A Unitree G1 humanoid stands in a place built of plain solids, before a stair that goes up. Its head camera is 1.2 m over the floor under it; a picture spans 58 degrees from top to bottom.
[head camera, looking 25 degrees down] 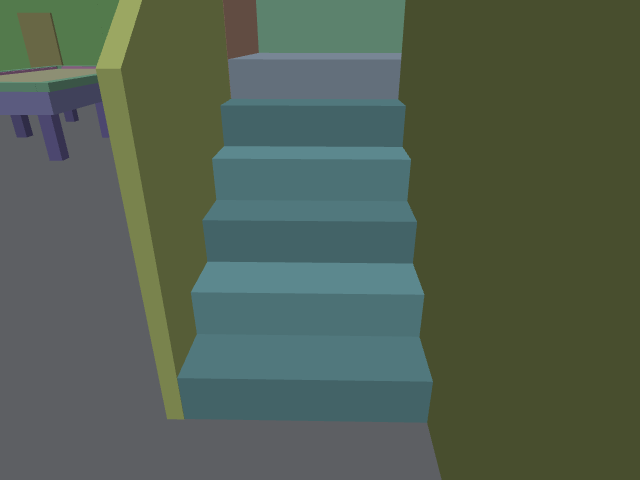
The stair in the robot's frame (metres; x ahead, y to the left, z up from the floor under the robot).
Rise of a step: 0.18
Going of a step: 0.24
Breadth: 0.84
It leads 1 degrees to the right of straight ahead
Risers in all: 6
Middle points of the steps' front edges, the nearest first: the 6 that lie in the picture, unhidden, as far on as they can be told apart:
1.09 0.05 0.19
1.33 0.05 0.37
1.56 0.04 0.55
1.80 0.04 0.74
2.03 0.03 0.92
2.27 0.03 1.11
